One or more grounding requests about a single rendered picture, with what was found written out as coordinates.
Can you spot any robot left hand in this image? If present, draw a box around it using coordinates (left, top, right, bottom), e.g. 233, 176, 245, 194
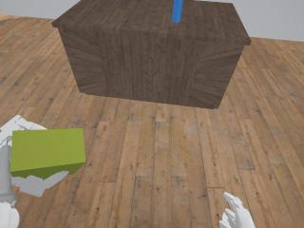
0, 115, 69, 198

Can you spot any left robot forearm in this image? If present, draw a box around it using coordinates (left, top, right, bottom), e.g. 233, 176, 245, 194
0, 193, 21, 228

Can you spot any robot right hand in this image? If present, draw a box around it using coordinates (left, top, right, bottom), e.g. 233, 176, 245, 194
219, 192, 256, 228

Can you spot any table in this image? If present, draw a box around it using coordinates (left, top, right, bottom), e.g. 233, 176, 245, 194
51, 0, 252, 109

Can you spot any sponge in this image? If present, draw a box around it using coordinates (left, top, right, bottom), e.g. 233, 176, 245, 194
9, 128, 86, 179

